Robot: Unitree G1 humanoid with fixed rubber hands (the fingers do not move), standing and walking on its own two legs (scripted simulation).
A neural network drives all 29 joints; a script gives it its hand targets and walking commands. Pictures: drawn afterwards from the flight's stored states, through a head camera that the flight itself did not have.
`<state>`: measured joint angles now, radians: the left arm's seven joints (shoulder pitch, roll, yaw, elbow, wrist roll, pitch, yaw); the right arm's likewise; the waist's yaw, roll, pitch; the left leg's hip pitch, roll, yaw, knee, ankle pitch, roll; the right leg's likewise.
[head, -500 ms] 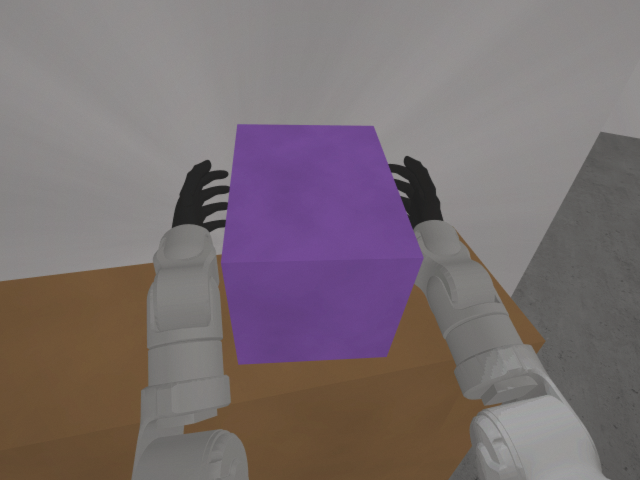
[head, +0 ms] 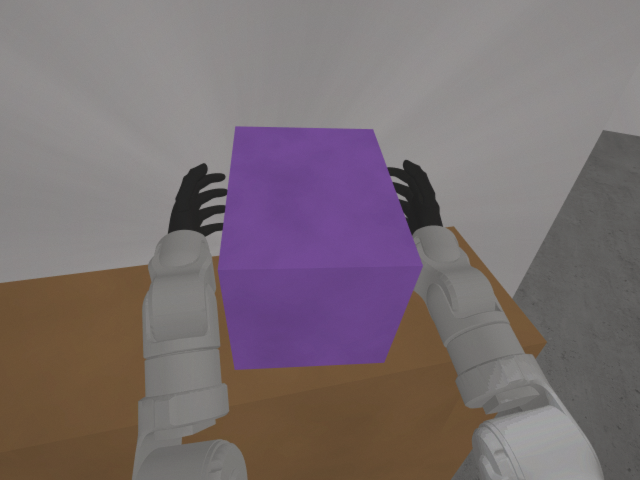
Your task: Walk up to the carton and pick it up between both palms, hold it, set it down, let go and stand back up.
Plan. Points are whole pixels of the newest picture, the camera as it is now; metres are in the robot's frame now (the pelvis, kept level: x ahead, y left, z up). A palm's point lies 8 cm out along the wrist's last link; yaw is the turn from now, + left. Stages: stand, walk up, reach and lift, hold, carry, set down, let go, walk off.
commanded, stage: hold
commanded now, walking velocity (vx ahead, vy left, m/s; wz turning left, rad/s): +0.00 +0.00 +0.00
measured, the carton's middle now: (308, 242) +0.37 +0.01 +0.16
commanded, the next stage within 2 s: none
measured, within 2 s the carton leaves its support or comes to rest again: neither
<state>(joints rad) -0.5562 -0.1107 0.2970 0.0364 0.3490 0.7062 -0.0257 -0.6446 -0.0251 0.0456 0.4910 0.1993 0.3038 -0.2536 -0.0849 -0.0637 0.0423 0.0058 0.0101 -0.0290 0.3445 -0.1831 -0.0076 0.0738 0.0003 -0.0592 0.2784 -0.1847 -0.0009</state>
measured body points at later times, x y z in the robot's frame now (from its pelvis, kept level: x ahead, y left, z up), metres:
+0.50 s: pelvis -0.01 +0.00 +0.00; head -0.05 +0.03 +0.45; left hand +0.37 +0.14 +0.19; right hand +0.37 -0.14 +0.18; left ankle +0.02 +0.12 -0.75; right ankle -0.01 -0.11 -0.75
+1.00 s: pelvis +0.00 +0.00 +0.00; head -0.06 +0.03 +0.45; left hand +0.37 +0.14 +0.19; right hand +0.37 -0.13 +0.19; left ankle +0.02 +0.12 -0.75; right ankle -0.01 -0.11 -0.75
